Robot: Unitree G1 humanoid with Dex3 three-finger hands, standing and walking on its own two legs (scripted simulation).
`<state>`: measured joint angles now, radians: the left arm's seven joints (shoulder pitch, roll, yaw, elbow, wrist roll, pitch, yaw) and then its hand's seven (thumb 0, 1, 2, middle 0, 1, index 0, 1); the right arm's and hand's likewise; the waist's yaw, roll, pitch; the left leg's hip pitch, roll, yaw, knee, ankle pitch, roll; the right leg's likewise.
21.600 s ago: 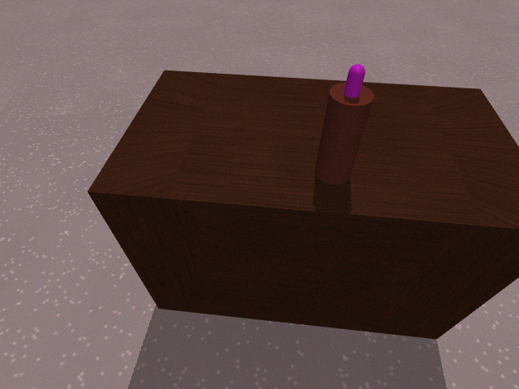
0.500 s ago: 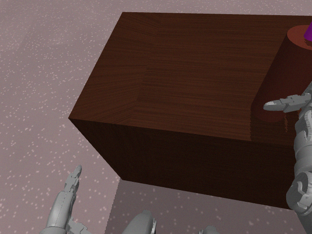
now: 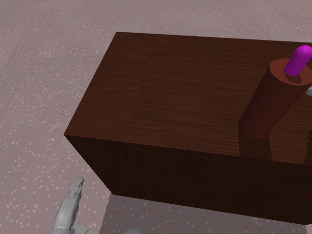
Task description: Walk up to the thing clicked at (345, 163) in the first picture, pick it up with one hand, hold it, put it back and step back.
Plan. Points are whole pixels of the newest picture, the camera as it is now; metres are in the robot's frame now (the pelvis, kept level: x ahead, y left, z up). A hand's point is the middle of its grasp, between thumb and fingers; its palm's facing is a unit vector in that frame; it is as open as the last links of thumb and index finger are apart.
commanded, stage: rise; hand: right
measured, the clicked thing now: (273, 96) +0.48 -0.20 +0.11
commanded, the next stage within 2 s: sink last in 0.02 s
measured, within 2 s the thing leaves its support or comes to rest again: neither
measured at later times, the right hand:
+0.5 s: hand out of the picture +0.40 -0.36 +0.15, palm faces +0.43 +0.82 -0.37, open 17.6 cm
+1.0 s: hand out of the picture +0.18 -0.23 +0.12, palm faces +0.34 +0.88 -0.34, open 17.5 cm
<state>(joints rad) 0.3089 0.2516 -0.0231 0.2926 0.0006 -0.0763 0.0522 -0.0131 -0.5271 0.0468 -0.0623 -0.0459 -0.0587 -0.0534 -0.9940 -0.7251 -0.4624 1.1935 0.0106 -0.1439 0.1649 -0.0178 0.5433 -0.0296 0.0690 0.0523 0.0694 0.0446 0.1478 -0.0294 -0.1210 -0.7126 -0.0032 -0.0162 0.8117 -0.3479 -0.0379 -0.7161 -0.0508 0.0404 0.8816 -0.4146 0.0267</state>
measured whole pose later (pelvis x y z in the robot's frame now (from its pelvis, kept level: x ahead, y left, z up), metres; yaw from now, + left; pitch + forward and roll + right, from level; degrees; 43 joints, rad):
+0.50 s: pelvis +0.04 -0.01 +0.02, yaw +0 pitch +10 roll +2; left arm 0.35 0.25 0.07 0.27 -0.05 -0.01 -0.04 -0.01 -0.52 0.08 -0.06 -0.04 -0.06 -0.05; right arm -0.34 -0.58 -0.42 0.58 0.01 -0.02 0.03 -0.01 0.57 -0.05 0.06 0.06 0.06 0.05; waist 0.01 -0.06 -0.15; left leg -0.47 0.02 -0.02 0.65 -0.34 -0.04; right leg -0.47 -0.03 0.02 0.72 -0.41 0.01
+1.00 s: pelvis +0.01 +0.01 +0.02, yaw -2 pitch +3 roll -1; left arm 0.44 0.24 0.17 0.18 -0.06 0.02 0.04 -0.01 -0.50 0.05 -0.06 -0.05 -0.07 -0.05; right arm 0.57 -0.25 -0.26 -0.37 0.09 -0.03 0.00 -0.01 0.55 -0.05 0.06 0.06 0.06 0.06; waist -0.05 -0.05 -0.10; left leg -0.42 0.05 -0.01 0.76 -0.38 -0.03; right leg -0.39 -0.01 0.03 0.74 -0.39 0.03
